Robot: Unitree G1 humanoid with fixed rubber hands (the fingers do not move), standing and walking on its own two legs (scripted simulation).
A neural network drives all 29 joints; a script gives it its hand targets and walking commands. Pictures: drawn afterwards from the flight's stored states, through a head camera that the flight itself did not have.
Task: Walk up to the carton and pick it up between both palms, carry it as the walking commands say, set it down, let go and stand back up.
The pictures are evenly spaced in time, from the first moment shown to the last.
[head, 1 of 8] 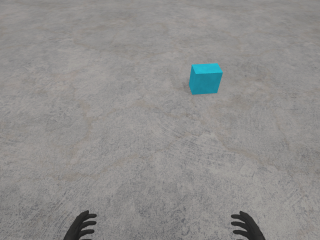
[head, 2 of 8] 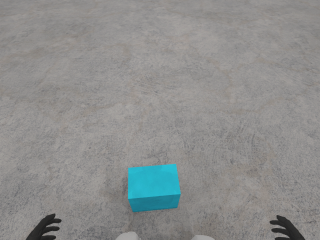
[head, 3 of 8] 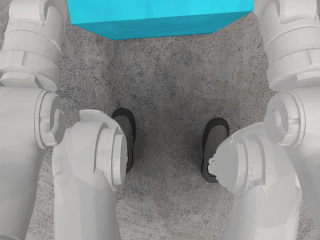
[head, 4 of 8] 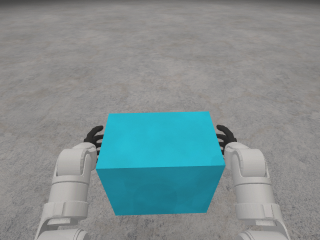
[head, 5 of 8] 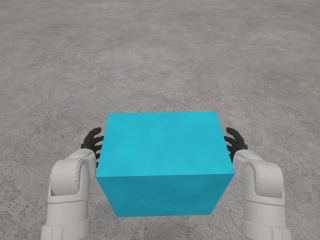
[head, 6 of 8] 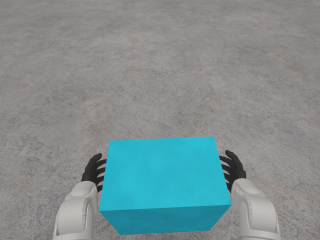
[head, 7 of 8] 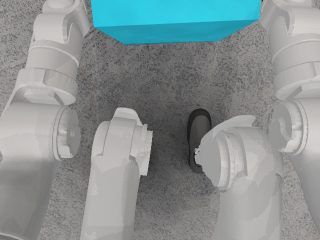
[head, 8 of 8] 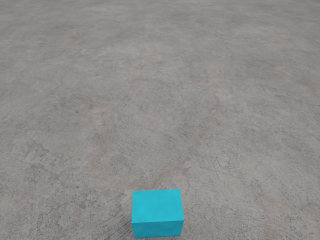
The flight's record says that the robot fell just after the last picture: no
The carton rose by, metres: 0.70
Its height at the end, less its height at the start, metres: +0.00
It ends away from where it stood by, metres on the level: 0.86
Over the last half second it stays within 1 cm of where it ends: yes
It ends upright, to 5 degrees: yes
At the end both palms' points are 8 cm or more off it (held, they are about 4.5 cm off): yes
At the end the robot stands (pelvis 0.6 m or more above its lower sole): yes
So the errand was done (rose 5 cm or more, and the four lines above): yes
